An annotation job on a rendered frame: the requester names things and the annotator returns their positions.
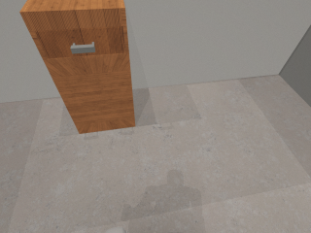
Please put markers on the handle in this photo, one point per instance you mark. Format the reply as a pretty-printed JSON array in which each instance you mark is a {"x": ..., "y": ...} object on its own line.
[{"x": 82, "y": 48}]

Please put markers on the cabinet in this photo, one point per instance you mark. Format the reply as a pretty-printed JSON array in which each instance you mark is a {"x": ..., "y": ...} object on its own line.
[{"x": 96, "y": 89}]

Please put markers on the drawer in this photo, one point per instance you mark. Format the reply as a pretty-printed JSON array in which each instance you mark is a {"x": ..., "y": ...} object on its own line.
[{"x": 57, "y": 43}]

